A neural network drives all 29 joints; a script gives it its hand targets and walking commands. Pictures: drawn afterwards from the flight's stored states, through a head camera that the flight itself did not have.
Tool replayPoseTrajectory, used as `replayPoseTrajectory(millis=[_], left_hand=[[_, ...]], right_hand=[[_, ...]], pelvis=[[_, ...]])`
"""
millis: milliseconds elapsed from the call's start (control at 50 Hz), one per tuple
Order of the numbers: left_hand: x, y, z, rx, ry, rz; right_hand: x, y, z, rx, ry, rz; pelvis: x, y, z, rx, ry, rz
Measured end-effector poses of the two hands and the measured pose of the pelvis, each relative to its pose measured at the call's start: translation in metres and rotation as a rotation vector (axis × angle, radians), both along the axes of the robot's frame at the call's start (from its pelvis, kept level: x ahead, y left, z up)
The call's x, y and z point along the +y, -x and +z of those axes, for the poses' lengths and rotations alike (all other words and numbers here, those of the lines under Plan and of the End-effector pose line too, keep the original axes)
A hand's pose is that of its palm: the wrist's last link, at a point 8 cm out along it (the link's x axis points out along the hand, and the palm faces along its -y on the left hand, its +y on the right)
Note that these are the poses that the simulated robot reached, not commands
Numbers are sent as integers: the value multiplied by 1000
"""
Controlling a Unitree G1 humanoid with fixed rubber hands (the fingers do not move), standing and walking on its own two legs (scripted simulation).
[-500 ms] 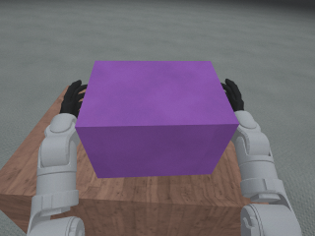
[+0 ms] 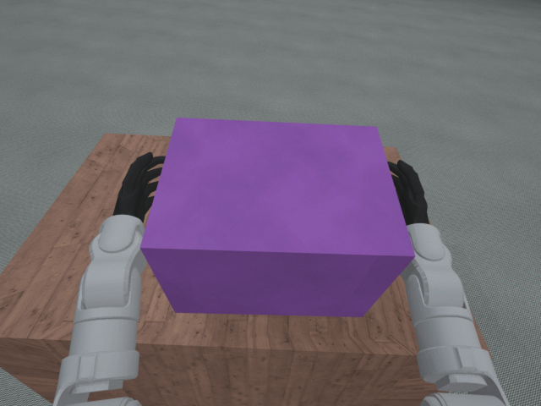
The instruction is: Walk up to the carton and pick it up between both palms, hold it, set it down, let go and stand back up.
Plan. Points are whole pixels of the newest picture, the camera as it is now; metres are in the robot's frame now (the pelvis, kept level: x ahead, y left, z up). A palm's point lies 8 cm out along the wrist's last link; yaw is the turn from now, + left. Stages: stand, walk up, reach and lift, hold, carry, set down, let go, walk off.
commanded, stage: set down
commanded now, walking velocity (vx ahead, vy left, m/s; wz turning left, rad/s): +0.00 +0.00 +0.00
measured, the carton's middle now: (273, 221) +0.36 -0.05 +0.11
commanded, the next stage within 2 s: none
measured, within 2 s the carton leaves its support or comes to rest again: neither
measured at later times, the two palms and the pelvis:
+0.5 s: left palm (141, 215) +0.37 +0.14 +0.14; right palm (409, 232) +0.31 -0.24 +0.12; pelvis +0.01 +0.02 +0.00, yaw +0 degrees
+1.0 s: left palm (154, 221) +0.39 +0.13 +0.10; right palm (407, 235) +0.32 -0.25 +0.10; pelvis +0.00 +0.01 +0.00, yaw +0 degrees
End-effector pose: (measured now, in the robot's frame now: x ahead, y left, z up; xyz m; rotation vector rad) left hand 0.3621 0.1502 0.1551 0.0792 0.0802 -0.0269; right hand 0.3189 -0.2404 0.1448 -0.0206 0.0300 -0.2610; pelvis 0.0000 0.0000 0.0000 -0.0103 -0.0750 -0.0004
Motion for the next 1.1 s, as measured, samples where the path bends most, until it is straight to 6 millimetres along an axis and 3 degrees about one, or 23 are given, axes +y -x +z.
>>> replayPoseTrajectory(millis=[260,600,840,1100], left_hand=[[13,3,-15,24,2,-6],[-14,-11,-24,67,-23,-61],[-13,-16,-40,93,-7,-54],[-21,-33,-52,117,-30,-85]], right_hand=[[14,1,-7,21,7,5],[-10,13,-27,53,-8,-51],[-11,4,-31,78,11,-41],[-16,0,-50,102,-11,-73]], pelvis=[[5,-7,0,-6,8,14],[17,-5,-1,7,10,-17],[9,-2,0,40,3,-11],[9,-7,0,88,3,0]])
